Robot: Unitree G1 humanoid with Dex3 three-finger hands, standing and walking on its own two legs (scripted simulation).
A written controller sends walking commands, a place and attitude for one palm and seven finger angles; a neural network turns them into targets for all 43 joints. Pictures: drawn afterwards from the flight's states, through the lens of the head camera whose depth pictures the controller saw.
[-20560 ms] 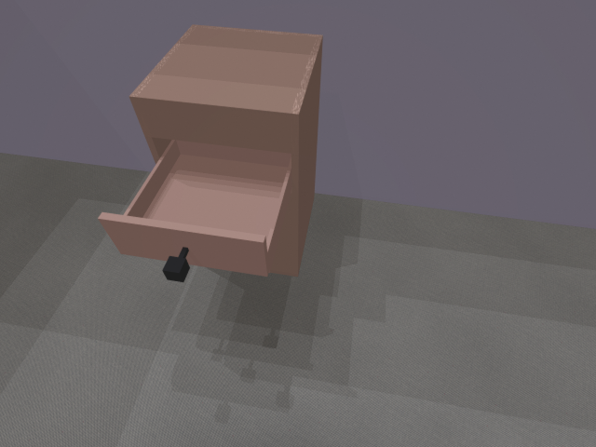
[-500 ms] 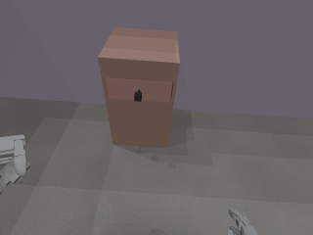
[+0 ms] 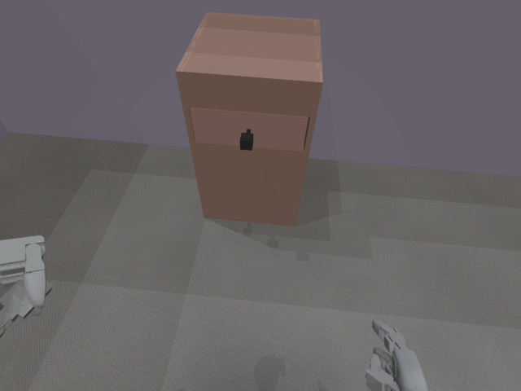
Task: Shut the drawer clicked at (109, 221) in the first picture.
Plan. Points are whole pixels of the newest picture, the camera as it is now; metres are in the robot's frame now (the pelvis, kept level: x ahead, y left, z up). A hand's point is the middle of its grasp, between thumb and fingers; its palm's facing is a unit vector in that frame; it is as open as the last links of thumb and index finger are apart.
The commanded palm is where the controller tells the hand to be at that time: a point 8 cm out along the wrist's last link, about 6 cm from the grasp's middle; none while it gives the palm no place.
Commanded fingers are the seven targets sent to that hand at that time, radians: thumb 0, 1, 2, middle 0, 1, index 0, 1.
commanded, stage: stop stepping back and stand still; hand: left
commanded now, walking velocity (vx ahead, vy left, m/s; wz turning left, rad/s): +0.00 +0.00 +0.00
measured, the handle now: (247, 137) +0.89 +0.09 -0.22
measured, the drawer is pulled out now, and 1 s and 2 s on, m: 0.00 0.00 0.00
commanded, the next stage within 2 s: let the arm hang, fingers relaxed in 0.38 s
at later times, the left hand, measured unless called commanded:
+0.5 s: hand (60, 276) +0.21 +0.24 +0.15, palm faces +0.31 -0.81 -0.50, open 3.2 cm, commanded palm none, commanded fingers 0.00 0.90 0.90 -1.32 -1.51 -1.32 -1.51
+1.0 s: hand out of the picture -0.05 +0.21 -0.16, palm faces +0.02 -0.97 -0.25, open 4.7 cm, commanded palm none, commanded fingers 0.00 0.90 0.90 -0.32 -0.43 -0.32 -0.43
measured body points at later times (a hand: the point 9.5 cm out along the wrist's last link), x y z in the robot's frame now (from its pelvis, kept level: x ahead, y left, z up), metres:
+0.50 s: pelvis +0.01 +0.00 +0.00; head +0.04 -0.01 +0.45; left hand +0.19 +0.28 +0.18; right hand +0.19 -0.24 -0.08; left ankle +0.02 +0.10 -0.74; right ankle +0.00 -0.11 -0.74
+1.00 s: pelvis +0.00 +0.00 +0.01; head +0.03 +0.00 +0.45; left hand -0.05 +0.26 -0.15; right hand -0.02 -0.23 -0.15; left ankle +0.02 +0.10 -0.74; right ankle +0.00 -0.11 -0.74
